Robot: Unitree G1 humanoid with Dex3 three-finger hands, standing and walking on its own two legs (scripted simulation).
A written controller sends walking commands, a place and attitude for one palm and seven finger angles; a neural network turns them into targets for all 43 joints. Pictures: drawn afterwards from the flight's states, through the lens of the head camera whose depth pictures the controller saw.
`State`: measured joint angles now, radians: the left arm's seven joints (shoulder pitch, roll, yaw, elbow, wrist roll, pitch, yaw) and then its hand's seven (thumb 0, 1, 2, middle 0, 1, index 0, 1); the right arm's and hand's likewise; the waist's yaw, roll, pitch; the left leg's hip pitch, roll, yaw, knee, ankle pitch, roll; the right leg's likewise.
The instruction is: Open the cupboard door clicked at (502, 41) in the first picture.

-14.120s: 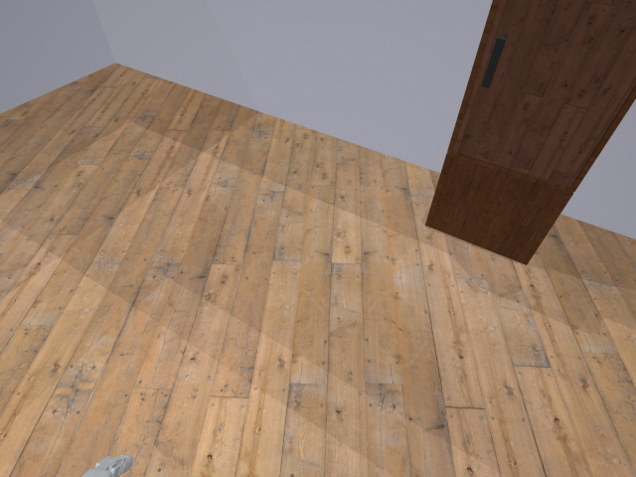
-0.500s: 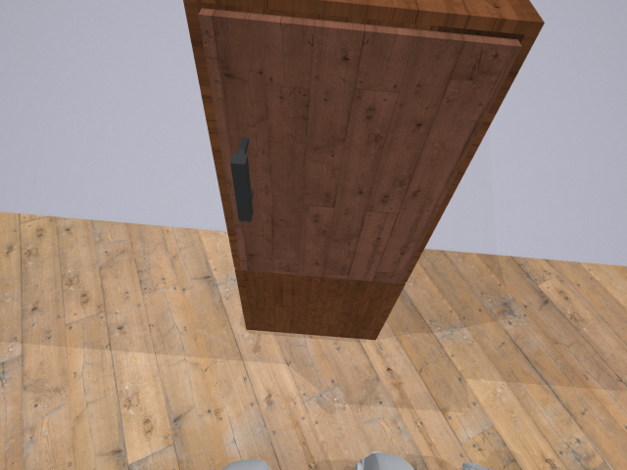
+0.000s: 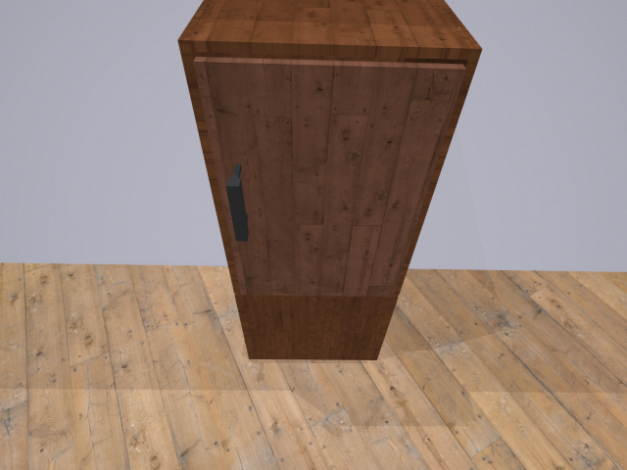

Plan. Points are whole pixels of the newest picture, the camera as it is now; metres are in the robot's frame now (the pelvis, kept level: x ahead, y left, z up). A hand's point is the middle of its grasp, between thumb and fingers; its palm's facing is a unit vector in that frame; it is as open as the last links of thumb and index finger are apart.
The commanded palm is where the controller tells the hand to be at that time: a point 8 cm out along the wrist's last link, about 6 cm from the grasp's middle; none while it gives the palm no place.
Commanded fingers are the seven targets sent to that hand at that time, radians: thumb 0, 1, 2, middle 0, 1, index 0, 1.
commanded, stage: look again from close up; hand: left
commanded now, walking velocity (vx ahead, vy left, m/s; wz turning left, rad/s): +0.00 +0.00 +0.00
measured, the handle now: (239, 203) +0.56 +0.17 +0.00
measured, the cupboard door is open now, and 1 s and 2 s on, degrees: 0 0 0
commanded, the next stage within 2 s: raise the hand with hooked fingers in 0.62 s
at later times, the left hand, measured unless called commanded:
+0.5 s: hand out of the picture -0.01 +0.18 -0.18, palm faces +0.04 -0.97 -0.22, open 7.4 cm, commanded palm none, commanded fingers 0.00 0.90 0.90 -0.20 -0.30 -0.20 -0.30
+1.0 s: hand (182, 384) +0.22 +0.17 +0.02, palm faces +0.16 -0.99 -0.05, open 7.9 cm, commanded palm +0.12 +0.23 -0.06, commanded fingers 0.00 0.55 0.75 -0.23 -0.53 -0.23 -0.53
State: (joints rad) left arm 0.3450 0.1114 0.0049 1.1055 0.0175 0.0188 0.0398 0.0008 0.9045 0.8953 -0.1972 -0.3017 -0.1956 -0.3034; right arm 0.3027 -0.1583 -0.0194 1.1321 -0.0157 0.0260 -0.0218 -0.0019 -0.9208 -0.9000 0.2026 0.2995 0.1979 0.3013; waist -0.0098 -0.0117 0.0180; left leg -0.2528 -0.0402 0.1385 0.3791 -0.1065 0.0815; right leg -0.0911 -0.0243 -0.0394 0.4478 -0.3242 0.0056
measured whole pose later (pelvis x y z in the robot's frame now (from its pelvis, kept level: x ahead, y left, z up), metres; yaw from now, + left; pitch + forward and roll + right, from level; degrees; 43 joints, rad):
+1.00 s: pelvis -0.01 -0.02 -0.04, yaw +2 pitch +7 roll +0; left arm 0.32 0.19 0.15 0.15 -0.23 -0.43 -0.13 0.00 0.76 0.83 -0.20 -0.39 -0.20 -0.40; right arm 0.20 -0.23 -0.01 0.68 0.01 -0.21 -0.03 0.01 -0.90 -0.90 0.21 0.30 0.20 0.30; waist -0.03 0.01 -0.14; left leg -0.66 -0.02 0.09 0.81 -0.27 0.05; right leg -0.52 0.01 -0.06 0.88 -0.47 -0.05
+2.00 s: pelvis +0.00 +0.01 -0.06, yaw +3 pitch +12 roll -5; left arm 0.16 0.37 0.35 0.19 -0.36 -0.33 -0.36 -0.01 -0.39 0.34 -0.29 -1.13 -0.29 -1.13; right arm 0.25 -0.25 0.04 0.53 0.04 -0.18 -0.07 0.01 -0.90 -0.90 0.21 0.30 0.20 0.30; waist 0.00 0.03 -0.13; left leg -0.84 0.00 0.05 0.99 -0.35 0.09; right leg -0.64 0.03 -0.10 0.94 -0.50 -0.01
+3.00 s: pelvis +0.01 -0.02 -0.05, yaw +3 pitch +11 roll -3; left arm -0.05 0.42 0.41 0.44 -0.36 -0.29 -0.49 -0.02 -0.50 0.30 -0.30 -1.20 -0.30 -1.20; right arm 0.27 -0.28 0.05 0.55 0.04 -0.16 -0.07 0.01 -0.90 -0.90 0.21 0.30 0.20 0.30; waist 0.01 0.03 -0.10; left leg -0.79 0.02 0.03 0.94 -0.35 0.07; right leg -0.60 0.05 -0.10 0.90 -0.50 -0.04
